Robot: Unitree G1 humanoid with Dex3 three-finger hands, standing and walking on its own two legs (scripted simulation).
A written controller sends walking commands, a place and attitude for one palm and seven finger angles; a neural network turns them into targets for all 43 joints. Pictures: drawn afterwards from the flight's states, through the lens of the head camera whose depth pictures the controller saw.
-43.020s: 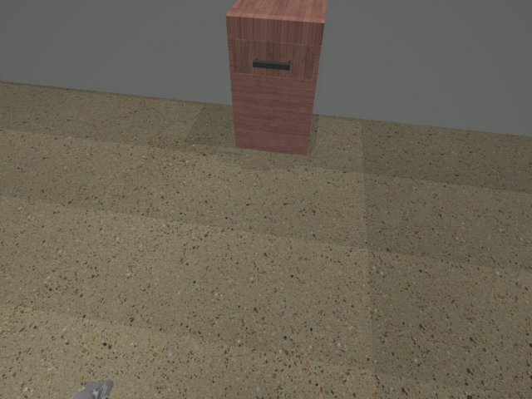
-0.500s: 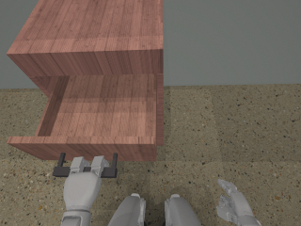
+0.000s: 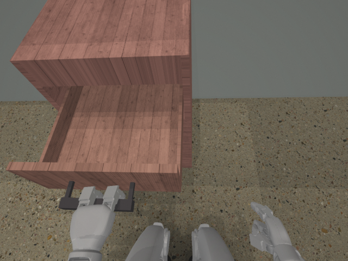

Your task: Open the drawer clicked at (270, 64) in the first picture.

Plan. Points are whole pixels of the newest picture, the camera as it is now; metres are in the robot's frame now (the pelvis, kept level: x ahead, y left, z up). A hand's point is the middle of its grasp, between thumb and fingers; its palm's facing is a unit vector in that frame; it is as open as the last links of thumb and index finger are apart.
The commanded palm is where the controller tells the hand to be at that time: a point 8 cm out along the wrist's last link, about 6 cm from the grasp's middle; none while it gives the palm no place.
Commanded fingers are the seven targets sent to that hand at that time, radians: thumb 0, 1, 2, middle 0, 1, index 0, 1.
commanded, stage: pull the drawer open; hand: left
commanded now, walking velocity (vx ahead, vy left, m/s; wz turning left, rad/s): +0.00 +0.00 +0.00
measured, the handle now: (99, 195) +0.27 +0.21 -0.06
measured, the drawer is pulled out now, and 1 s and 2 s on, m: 0.24 0.26 0.26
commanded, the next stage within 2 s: open the thumb to release the handle in 0.88 s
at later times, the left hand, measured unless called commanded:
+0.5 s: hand (104, 230) +0.20 +0.18 -0.07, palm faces -0.14 -0.14 -0.98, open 6.4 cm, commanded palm +0.15 +0.19 -0.03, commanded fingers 0.00 0.90 0.90 -0.40 -1.35 -0.40 -1.35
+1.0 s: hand (103, 234) +0.19 +0.18 -0.07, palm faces -0.15 -0.15 -0.98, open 6.5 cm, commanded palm +0.16 +0.20 -0.03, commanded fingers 0.00 0.76 0.84 -0.39 -1.34 -0.39 -1.34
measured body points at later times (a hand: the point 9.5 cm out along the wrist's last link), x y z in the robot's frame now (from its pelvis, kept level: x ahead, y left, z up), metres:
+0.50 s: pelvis +0.00 +0.00 +0.00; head +0.11 -0.04 +0.43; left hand +0.20 +0.19 -0.01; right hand +0.21 -0.22 -0.13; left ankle +0.01 +0.11 -0.58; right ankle +0.01 -0.04 -0.58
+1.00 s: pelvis +0.00 +0.00 +0.00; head +0.11 -0.05 +0.43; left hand +0.19 +0.19 -0.01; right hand +0.21 -0.21 -0.13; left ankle +0.01 +0.11 -0.58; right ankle +0.01 -0.04 -0.58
